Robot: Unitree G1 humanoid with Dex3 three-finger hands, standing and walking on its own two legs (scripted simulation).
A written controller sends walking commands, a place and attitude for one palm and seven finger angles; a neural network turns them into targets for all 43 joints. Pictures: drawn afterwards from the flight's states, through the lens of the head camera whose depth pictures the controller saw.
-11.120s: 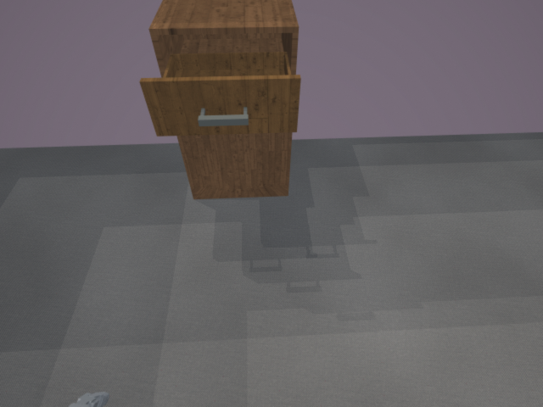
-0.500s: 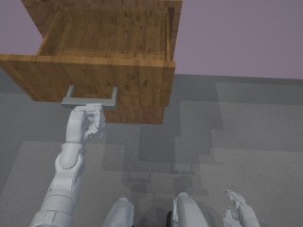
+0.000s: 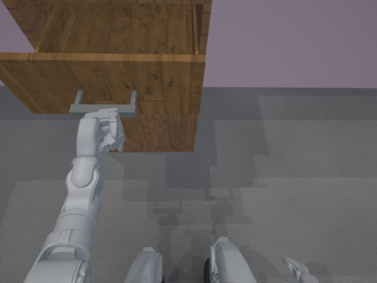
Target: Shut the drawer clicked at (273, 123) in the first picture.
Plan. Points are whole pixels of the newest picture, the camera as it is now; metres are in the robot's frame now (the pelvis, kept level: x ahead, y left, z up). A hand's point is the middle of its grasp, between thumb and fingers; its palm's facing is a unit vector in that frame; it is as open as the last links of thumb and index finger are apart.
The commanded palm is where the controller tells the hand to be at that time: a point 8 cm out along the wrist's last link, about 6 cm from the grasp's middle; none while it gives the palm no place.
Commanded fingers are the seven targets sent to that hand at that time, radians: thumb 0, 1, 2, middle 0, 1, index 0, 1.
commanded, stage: push the drawer shut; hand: left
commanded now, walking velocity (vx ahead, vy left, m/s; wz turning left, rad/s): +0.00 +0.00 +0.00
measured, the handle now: (105, 103) +0.49 +0.18 +0.04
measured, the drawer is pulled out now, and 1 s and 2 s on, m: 0.19 0.06 0.00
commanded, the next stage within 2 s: pull the fist back off the drawer in 1.84 s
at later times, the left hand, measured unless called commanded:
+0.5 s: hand (122, 110) +0.48 +0.14 +0.03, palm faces -0.01 -1.00 -0.05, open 3.2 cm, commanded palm +0.46 +0.19 +0.03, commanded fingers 0.00 0.90 0.90 -1.40 -1.60 -1.40 -1.60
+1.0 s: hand (125, 87) +0.54 +0.14 +0.03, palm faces +0.00 -1.00 -0.04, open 3.2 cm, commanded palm +0.53 +0.18 +0.03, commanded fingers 0.00 0.90 0.90 -1.40 -1.60 -1.40 -1.60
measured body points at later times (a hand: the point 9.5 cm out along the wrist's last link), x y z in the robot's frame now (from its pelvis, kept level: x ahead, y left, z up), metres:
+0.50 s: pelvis -0.01 +0.00 -0.01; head +0.13 +0.01 +0.42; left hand +0.47 +0.19 +0.04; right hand +0.04 -0.26 -0.13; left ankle +0.00 +0.12 -0.64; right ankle +0.05 -0.12 -0.64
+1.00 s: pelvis -0.01 +0.01 -0.02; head +0.17 +0.02 +0.40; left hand +0.54 +0.19 +0.04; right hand -0.02 -0.25 -0.13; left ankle +0.00 +0.12 -0.64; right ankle +0.05 -0.12 -0.64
